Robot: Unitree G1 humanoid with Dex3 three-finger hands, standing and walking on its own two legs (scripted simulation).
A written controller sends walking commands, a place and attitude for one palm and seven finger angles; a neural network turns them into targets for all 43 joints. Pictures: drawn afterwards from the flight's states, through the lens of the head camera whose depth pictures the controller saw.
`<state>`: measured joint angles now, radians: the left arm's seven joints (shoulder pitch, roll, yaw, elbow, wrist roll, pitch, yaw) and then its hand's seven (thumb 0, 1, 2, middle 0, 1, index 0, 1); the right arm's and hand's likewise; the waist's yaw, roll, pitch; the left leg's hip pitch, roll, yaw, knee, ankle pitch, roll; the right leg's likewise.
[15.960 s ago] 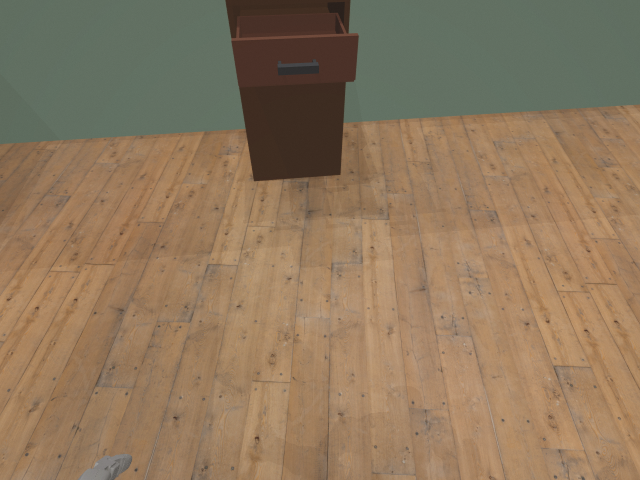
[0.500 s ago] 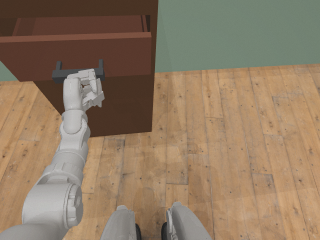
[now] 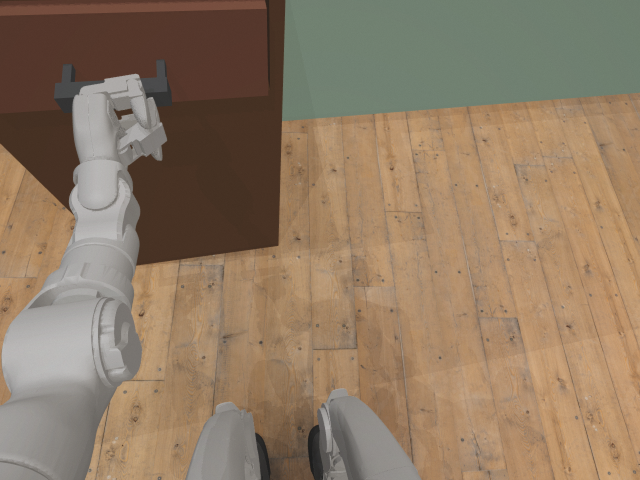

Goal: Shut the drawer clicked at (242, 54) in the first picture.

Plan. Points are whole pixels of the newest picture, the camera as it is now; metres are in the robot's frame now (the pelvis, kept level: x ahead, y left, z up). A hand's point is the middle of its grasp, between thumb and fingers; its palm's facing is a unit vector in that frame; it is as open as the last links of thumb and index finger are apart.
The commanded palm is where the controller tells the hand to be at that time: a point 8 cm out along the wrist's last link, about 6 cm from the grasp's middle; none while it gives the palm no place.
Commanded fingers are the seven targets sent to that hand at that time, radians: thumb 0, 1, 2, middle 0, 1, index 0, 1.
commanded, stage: push the drawer shut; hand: left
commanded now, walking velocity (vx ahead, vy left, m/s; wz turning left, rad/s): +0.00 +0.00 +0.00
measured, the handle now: (116, 82) +0.61 +0.18 +0.05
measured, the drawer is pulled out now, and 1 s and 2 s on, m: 0.02 0.00 0.00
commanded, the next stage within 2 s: pull the fist back off the drawer in 0.46 s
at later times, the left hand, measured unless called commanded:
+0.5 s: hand (148, 114) +0.56 +0.14 +0.05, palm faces +0.08 -1.00 -0.04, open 3.2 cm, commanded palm +0.57 +0.16 +0.05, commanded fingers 0.00 0.90 0.90 -1.40 -1.60 -1.40 -1.60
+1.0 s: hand (156, 115) +0.55 +0.13 +0.05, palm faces +0.08 -1.00 -0.04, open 3.2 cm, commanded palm +0.53 +0.16 +0.05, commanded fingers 0.00 0.90 0.90 -1.40 -1.60 -1.40 -1.60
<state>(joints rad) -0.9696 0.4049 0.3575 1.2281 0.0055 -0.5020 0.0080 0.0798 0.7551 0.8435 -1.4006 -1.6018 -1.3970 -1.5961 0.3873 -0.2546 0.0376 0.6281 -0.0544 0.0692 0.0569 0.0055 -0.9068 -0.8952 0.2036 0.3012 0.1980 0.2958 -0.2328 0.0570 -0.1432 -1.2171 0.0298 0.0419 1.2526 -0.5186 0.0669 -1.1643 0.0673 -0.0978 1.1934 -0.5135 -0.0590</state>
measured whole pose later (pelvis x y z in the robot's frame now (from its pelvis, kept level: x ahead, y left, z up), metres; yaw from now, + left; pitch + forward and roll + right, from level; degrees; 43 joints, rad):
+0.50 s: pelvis -0.01 +0.01 -0.01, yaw +0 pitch +30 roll -6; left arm -1.14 0.48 0.34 1.35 0.07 -0.49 0.05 0.04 0.62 0.91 -1.40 -1.60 -1.40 -1.60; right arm 0.40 -0.26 0.06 0.65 -0.08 0.06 0.07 0.00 -0.91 -0.90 0.20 0.30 0.20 0.30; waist -0.28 0.06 -0.14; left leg -1.33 0.02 0.00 1.31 -0.51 0.07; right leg -1.25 0.06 -0.14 1.22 -0.50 -0.05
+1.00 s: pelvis -0.03 +0.01 -0.02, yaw +0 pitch +30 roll -6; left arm -1.16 0.49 0.33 1.33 0.05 -0.44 0.06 0.05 0.73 0.93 -1.40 -1.60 -1.40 -1.60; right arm 0.43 -0.26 0.07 0.65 -0.08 0.03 0.08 0.00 -0.91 -0.90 0.20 0.30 0.20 0.30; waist -0.29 0.07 -0.13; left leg -1.36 0.03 0.01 1.32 -0.49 0.08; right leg -1.28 0.06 -0.13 1.23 -0.48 -0.05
